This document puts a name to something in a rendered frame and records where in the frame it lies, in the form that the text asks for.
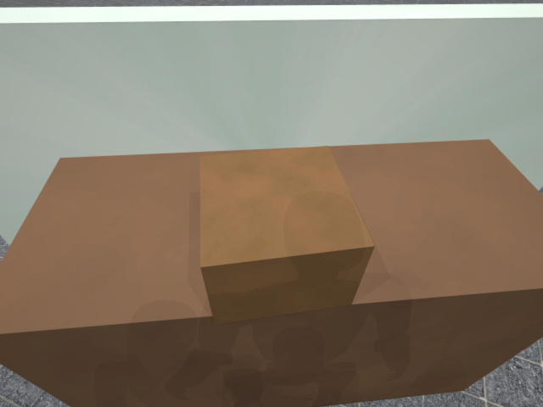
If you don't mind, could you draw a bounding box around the pedestal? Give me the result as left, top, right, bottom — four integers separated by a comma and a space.
0, 139, 543, 407

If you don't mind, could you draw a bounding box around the carton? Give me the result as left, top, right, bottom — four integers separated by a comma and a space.
200, 146, 375, 324

